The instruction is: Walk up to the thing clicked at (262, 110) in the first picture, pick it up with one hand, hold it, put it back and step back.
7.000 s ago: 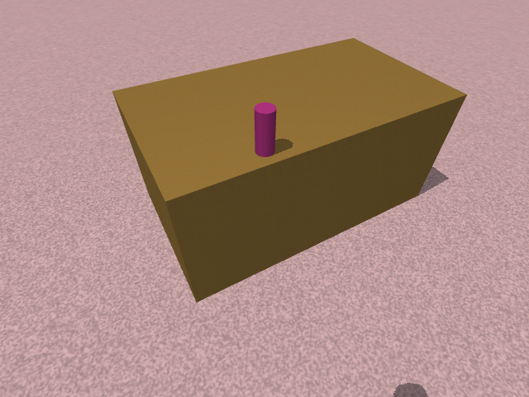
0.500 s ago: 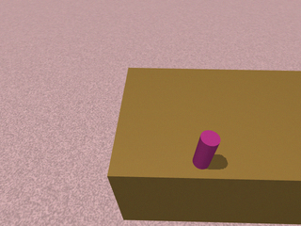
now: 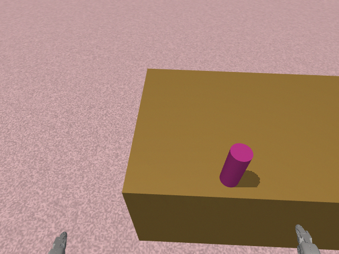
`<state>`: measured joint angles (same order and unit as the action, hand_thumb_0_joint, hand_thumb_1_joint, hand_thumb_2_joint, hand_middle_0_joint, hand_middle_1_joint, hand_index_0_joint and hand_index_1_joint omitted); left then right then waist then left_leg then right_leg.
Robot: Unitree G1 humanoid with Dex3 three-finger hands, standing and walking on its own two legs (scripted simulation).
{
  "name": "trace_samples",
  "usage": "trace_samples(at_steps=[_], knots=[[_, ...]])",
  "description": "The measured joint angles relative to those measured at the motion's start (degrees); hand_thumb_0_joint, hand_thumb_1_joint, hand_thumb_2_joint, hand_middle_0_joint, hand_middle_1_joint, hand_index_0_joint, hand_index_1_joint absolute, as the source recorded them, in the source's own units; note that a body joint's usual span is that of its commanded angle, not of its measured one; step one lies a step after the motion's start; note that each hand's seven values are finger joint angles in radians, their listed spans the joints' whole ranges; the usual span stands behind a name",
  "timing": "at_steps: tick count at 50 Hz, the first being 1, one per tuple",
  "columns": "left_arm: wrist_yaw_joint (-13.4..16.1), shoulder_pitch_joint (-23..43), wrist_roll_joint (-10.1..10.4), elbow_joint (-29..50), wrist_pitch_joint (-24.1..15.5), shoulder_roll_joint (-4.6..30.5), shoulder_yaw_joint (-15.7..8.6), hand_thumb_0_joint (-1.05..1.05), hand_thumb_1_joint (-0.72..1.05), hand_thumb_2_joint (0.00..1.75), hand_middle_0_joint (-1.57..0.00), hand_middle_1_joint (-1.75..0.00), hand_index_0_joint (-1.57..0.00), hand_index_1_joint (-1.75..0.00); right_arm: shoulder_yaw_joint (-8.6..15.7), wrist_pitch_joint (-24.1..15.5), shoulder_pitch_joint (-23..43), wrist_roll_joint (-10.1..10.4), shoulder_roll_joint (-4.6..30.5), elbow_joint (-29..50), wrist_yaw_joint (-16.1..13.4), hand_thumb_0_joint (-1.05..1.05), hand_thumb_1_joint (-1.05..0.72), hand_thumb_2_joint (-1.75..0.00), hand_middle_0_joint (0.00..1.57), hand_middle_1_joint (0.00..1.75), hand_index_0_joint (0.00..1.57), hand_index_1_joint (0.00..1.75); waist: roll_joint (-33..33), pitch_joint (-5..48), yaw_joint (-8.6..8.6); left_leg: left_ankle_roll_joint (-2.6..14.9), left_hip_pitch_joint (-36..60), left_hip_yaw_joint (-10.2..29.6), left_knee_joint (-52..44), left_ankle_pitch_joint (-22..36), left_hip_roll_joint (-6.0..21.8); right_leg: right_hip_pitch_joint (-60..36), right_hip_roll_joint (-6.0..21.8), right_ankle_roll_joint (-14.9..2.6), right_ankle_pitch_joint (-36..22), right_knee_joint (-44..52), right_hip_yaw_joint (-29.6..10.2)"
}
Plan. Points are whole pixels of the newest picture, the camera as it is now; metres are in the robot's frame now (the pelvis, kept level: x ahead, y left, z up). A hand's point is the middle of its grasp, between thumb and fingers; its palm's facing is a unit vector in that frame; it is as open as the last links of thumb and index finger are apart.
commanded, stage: rise first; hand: right
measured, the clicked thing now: (234, 166) +0.42 -0.20 -0.10
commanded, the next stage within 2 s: go down in 0.86 s
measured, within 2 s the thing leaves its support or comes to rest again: neither
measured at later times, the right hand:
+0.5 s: hand (287, 245) +0.18 -0.25 -0.05, palm faces +0.25 +0.91 -0.34, open 17.3 cm
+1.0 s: hand (292, 244) +0.18 -0.24 -0.01, palm faces +0.26 +0.91 -0.32, open 17.3 cm
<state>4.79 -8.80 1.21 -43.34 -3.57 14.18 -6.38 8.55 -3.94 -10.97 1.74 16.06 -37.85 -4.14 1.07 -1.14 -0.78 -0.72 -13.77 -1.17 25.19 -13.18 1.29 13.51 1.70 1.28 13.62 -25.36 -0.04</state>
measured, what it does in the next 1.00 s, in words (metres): stands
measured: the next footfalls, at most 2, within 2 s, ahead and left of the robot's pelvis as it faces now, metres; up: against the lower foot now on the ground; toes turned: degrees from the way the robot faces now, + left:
none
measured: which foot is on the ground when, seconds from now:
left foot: down 0.00-1.00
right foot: down 0.00-1.00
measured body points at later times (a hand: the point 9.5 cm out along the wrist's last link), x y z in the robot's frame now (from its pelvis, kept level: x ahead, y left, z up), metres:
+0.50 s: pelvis +0.01 +0.00 +0.00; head +0.02 +0.01 +0.45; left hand +0.17 +0.26 -0.09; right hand +0.17 -0.30 -0.03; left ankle +0.00 +0.13 -0.74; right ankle +0.00 -0.13 -0.74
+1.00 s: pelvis +0.00 +0.00 +0.00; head +0.00 +0.01 +0.45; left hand +0.16 +0.26 -0.09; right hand +0.16 -0.29 +0.01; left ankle +0.00 +0.13 -0.74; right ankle +0.00 -0.13 -0.74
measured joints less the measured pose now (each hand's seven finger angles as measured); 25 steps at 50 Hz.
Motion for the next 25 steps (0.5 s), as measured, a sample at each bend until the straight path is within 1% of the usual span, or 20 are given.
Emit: trace_samples(at_steps=[6, 13, 18, 25], knots=[[0.26, -1.42, -0.14, 3.33, -0.58, -0.85, 1.25, 0.0, -0.42, 0.08, -0.07, -0.07, -0.07, -0.06, 0.37, -0.46, -2.17, -0.12, -0.15, 5.62, -0.09, 0.0, 0.39, -0.08, 0.06, 0.06, 0.06, 0.06, -0.13, 0.39, -0.3, -0.04, 1.71, -0.17, -0.64, -0.32, 0.06, -1.68, -0.06, 0.02, 0.21, 0.72, -0.12], [-0.33, -2.92, -0.07, 6.0, -0.24, -1.58, 2.33, -0.01, -0.48, 0.06, -0.07, -0.07, -0.07, -0.06, 0.64, 0.0, -4.59, 0.21, -0.35, 10.5, 0.33, -0.01, 0.46, -0.06, 0.05, 0.06, 0.06, 0.06, 0.09, 0.54, -0.39, -0.14, 3.51, -0.25, -1.28, -0.59, 0.17, -3.41, -0.16, -0.03, 0.49, 1.31, -0.16], [-0.56, -3.81, -0.11, 7.56, -0.22, -1.5, 1.98, -0.01, -0.49, 0.06, -0.07, -0.07, -0.07, -0.06, 0.86, 0.46, -5.73, 0.32, -0.71, 13.17, 0.58, -0.01, 0.49, -0.06, 0.05, 0.06, 0.06, 0.06, 0.24, 0.04, -0.4, -0.22, 4.41, -0.23, -1.62, -0.63, 0.29, -4.36, -0.29, -0.1, 0.46, 1.75, -0.12], [-0.63, -3.51, -0.27, 6.31, 0.18, -0.8, 1.17, -0.01, -0.5, 0.06, -0.07, -0.07, -0.07, -0.06, 0.88, 0.6, -7.14, 0.3, -0.88, 16.91, 0.61, -0.01, 0.51, -0.06, 0.05, 0.06, 0.06, 0.06, 0.32, -0.53, -0.55, -0.27, 5.21, -0.18, -1.94, -0.51, 0.3, -5.14, -0.3, -0.13, 0.4, 2.0, -0.06]])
